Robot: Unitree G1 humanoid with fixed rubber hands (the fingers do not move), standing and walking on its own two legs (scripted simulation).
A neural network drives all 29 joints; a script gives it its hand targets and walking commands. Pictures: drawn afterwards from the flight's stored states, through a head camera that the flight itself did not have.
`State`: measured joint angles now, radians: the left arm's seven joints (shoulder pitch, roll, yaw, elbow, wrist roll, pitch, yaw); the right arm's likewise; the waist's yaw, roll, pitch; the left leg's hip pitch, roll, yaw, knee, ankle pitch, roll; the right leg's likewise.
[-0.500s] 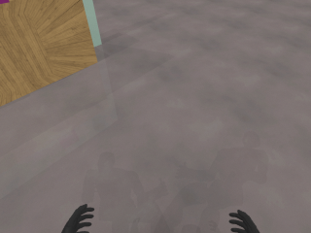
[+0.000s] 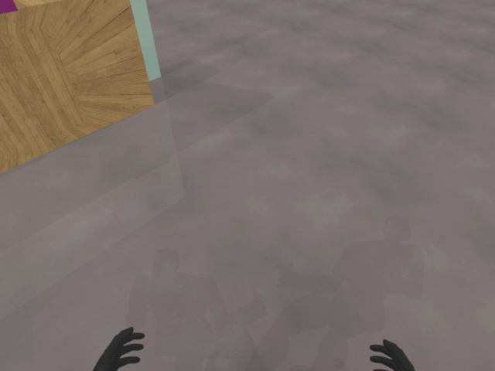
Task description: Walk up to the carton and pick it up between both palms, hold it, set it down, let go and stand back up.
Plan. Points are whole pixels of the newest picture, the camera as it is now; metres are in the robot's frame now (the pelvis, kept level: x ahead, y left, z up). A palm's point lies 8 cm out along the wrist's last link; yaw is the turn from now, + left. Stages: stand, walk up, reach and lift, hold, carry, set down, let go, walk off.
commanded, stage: stand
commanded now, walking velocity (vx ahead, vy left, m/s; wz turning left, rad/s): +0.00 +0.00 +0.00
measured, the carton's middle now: out of the picture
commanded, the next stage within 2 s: walk up in 1.78 s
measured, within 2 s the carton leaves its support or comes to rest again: neither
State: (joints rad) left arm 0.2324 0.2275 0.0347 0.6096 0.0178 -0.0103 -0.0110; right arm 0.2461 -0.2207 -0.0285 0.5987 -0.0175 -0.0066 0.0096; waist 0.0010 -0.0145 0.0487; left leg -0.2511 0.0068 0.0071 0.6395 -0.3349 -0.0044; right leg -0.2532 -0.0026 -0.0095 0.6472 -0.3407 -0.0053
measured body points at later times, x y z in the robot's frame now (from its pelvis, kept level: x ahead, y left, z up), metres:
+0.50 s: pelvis -0.01 +0.00 +0.00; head -0.01 +0.01 +0.45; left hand +0.13 +0.25 -0.10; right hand +0.12 -0.24 -0.09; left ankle +0.01 +0.12 -0.72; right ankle +0.01 -0.11 -0.72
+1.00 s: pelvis -0.01 +0.01 +0.00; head -0.02 +0.01 +0.45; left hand +0.12 +0.26 -0.10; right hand +0.11 -0.24 -0.09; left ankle +0.01 +0.12 -0.72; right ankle +0.01 -0.11 -0.72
